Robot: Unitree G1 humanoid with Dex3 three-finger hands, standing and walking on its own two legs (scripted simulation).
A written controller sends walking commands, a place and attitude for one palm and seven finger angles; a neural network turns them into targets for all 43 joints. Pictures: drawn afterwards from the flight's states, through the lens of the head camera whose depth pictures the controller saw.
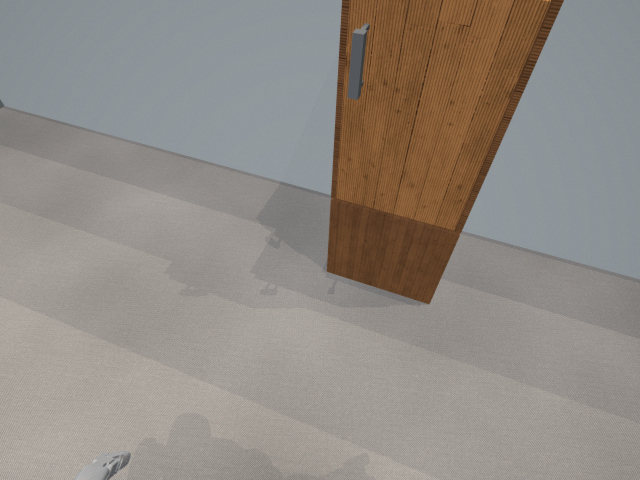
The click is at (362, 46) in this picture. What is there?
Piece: cupboard door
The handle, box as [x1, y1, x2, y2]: [347, 23, 369, 99]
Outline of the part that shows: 365,23 360,29 356,28 352,34 347,97 357,99 360,94 360,87 363,82 361,77 366,31 369,27 369,24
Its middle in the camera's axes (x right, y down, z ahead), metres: +0.08 -0.38 +0.84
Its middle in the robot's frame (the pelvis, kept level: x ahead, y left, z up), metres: +0.90 -0.04 +0.10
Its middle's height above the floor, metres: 0.87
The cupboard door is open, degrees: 0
